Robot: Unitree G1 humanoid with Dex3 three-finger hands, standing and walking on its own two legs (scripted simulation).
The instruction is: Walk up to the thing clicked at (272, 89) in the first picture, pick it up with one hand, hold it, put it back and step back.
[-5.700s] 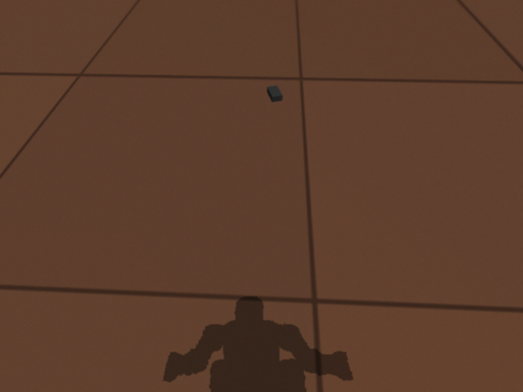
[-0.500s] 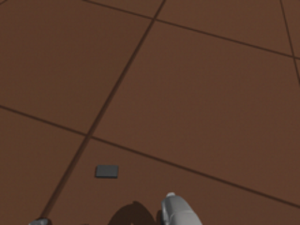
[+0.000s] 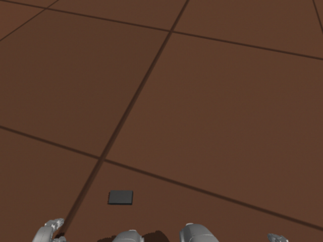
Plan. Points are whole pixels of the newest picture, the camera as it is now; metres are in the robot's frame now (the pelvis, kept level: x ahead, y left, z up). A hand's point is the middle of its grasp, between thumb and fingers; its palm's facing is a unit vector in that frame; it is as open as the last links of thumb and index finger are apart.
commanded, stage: walk up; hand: left
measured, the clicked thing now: (121, 197) +0.41 +0.23 -0.73
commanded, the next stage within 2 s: none
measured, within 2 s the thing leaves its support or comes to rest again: neither
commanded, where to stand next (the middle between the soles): +0.03 -0.03 m, yaw +1 degrees
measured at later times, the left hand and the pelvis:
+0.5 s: hand out of the picture +0.06 +0.21 -0.13, palm faces -0.01 -0.93 -0.36, open 7.4 cm; pelvis -0.03 -0.04 +0.01, yaw +0 degrees
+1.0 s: hand out of the picture +0.08 +0.23 -0.13, palm faces +0.00 -0.94 -0.34, open 7.4 cm; pelvis -0.01 -0.02 +0.03, yaw +1 degrees
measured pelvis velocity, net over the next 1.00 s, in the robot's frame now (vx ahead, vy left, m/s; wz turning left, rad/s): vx -0.01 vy -0.02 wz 0.01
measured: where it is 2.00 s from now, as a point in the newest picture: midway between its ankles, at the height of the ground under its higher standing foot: outside the picture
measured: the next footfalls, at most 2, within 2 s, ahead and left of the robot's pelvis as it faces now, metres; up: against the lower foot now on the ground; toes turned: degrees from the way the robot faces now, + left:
right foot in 0.14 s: +0.01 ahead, -0.17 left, +0.00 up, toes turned +0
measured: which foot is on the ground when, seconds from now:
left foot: down 0.00-1.00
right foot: up 0.00-0.12, down 0.14-1.00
